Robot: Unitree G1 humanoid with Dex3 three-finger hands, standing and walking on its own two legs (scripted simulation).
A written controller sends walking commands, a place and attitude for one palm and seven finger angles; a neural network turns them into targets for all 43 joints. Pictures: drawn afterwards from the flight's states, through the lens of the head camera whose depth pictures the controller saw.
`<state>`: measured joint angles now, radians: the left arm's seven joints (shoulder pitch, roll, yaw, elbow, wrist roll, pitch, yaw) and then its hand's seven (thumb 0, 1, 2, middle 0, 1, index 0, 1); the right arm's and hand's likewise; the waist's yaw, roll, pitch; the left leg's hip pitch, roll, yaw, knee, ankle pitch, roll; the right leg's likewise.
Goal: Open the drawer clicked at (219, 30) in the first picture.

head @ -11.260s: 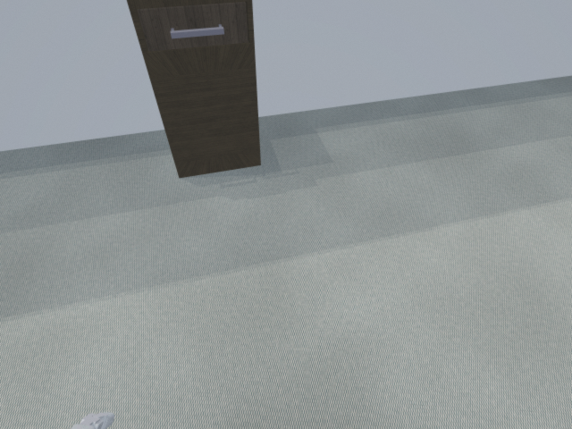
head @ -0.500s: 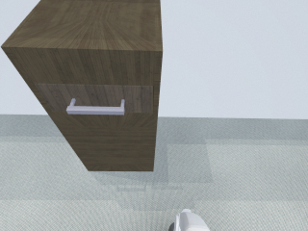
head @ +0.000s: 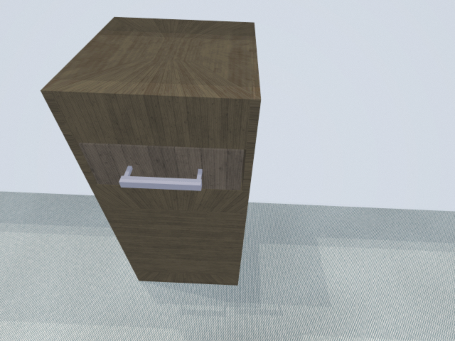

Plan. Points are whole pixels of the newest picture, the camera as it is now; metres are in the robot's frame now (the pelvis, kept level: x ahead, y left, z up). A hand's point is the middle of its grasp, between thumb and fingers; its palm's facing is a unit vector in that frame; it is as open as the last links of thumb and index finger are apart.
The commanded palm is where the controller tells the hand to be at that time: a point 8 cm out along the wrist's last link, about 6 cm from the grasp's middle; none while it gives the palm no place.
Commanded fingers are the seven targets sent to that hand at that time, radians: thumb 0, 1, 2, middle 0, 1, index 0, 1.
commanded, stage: come to a stop and stand still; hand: left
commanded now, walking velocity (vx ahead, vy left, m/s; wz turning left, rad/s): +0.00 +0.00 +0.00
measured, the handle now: (162, 177) +0.48 +0.20 -0.02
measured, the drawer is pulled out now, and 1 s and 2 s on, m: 0.00 0.00 0.00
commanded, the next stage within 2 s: look again from close up in 1.50 s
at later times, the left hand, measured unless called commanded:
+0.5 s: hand out of the picture +0.05 +0.19 -0.14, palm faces +0.00 -0.97 -0.25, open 7.4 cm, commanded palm none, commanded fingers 0.00 0.90 0.90 -0.20 -0.30 -0.20 -0.30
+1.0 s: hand out of the picture +0.05 +0.15 -0.14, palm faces +0.02 -0.97 -0.23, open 7.3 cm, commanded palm none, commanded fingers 0.00 0.90 0.90 -0.20 -0.30 -0.20 -0.30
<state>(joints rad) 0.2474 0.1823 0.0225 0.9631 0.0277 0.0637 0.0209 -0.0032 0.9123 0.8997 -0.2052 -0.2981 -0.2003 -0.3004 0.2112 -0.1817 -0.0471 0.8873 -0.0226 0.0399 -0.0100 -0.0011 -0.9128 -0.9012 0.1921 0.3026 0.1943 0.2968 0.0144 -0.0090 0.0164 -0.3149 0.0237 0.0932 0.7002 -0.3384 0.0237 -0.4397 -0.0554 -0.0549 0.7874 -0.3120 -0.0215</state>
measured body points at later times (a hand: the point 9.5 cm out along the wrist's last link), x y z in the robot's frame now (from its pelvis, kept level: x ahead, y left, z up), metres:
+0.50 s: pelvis +0.02 +0.01 +0.02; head +0.03 -0.02 +0.47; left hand +0.05 +0.24 -0.12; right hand +0.01 -0.22 -0.15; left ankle +0.03 +0.11 -0.72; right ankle +0.04 -0.10 -0.72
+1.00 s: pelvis +0.05 -0.02 +0.03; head +0.06 -0.05 +0.48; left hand +0.05 +0.20 -0.12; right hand +0.04 -0.23 -0.15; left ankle +0.03 +0.11 -0.72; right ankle +0.04 -0.10 -0.72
